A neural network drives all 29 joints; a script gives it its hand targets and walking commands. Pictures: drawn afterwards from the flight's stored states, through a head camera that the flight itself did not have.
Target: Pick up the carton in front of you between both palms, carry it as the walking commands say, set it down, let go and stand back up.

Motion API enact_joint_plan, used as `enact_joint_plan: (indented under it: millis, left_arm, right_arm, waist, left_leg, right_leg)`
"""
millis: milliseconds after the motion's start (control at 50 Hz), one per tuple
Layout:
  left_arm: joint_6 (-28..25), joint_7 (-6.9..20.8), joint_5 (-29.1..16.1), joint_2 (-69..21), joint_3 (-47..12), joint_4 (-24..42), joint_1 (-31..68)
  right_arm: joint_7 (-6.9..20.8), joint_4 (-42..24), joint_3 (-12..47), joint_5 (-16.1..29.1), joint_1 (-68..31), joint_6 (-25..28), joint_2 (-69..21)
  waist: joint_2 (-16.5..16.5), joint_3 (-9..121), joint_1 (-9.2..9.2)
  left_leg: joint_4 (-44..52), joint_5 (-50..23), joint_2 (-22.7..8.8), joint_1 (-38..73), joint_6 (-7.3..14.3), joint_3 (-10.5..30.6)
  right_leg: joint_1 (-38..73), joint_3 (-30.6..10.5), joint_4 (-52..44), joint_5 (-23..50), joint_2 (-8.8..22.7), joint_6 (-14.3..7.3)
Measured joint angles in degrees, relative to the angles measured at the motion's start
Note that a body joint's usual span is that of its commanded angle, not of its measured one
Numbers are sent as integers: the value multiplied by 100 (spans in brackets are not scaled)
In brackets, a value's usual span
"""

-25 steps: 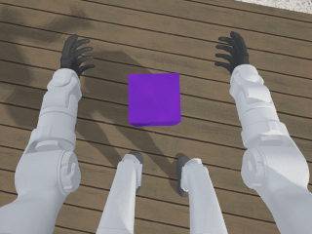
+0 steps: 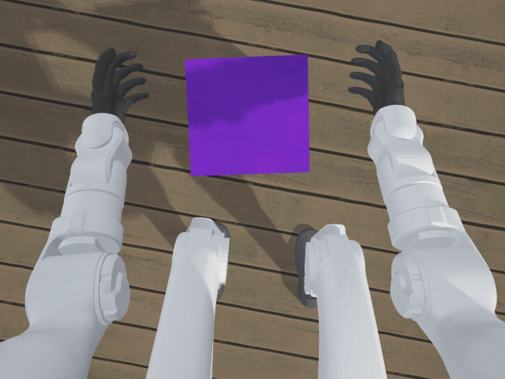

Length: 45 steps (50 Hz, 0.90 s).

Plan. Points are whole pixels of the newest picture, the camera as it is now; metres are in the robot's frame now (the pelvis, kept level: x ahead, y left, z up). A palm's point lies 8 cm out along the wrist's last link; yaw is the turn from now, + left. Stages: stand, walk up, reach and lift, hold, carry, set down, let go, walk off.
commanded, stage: reach and lift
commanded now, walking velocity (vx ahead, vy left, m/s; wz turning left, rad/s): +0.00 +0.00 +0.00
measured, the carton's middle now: (249, 125) +0.47 +0.04 -0.38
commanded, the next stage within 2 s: none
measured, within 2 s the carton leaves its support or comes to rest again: leaves its support in 1.26 s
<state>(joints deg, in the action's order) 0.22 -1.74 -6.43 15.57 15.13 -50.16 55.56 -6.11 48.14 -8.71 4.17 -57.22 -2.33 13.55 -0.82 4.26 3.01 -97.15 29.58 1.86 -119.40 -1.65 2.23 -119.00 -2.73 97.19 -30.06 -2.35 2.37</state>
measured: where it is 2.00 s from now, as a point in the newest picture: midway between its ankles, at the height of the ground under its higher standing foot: (261, 278)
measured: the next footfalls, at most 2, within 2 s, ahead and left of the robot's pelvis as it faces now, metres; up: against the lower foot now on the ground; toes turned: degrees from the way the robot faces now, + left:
none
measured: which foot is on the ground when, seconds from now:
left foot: down 0.00-1.00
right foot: down 0.00-1.00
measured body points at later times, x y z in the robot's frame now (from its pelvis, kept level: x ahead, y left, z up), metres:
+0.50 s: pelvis -0.04 +0.00 -0.13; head +0.33 +0.01 +0.12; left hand +0.47 +0.23 -0.33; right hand +0.50 -0.15 -0.33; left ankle +0.08 +0.12 -0.47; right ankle +0.08 -0.13 -0.47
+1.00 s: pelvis -0.04 +0.00 -0.13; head +0.32 +0.01 +0.13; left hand +0.48 +0.19 -0.32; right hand +0.50 -0.11 -0.32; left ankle +0.08 +0.12 -0.47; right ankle +0.08 -0.13 -0.47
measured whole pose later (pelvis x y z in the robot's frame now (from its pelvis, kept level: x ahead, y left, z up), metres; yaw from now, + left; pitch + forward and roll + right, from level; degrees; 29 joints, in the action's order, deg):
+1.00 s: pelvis -0.04 +0.00 -0.13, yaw +0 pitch +39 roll +0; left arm -2.6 -7.8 -15.3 17.4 2.1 -65.2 76.0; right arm -8.9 65.7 1.1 14.2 -79.0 1.4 14.8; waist -1.4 -16.1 2.3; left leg -122.7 29.9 1.3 -132.0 -1.9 1.7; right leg -131.5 -2.6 123.0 -30.8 -3.4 3.3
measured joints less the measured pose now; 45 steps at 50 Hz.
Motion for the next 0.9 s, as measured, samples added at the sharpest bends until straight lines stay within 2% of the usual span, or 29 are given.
enact_joint_plan:
  millis: [120,240,360,460,640,780,900]
  left_arm:
    - [160,-83,-329,240,-246,51,354]
    - [214,-156,-432,379,-385,-551,1048]
    - [81,-251,-539,492,-614,-1249,1720]
    - [-53,-337,-733,595,-831,-1433,1990]
    - [-186,-419,-905,483,-1113,-1390,1897]
    - [-212,-438,-764,377,-1044,-1451,1788]
    - [-221,-447,-889,363,-1245,-1415,1828]
  right_arm:
    - [-130,-129,207,284,-351,-193,156]
    - [-151,581,218,416,-1130,-243,275]
    - [-129,1351,358,598,-1820,-72,419]
    - [-152,1528,601,824,-2113,94,508]
    - [-155,1424,846,1118,-1845,235,589]
    - [-163,1514,789,1022,-1764,276,441]
    - [-209,1622,861,1046,-1895,320,358]
  waist:
    - [-25,-555,3]
    - [-54,-1126,1]
    - [-42,-1708,-14]
    - [22,-2257,-18]
    - [-1,-2164,-79]
    - [-50,-1946,-63]
    - [-58,-1959,-72]
  left_leg:
    - [-1027,99,24,-551,-65,26]
    - [-1678,13,29,-881,-102,25]
    - [-2147,-80,36,-1156,-94,15]
    - [-2512,-38,-42,-1203,-32,-36]
    - [-2807,177,-70,-1240,36,-79]
    - [-2739,171,-60,-1277,7,-69]
    - [-2630,82,-41,-1288,-18,-58]
  right_leg:
    - [-559,11,1043,-105,-72,8]
    - [-897,16,1704,-21,-115,43]
    - [-1155,25,2171,55,-116,74]
    - [-1193,13,2511,28,-131,110]
    - [-1205,2,2805,-211,-96,137]
    - [-1253,11,2755,-211,-88,109]
    - [-1267,20,2666,-139,-76,85]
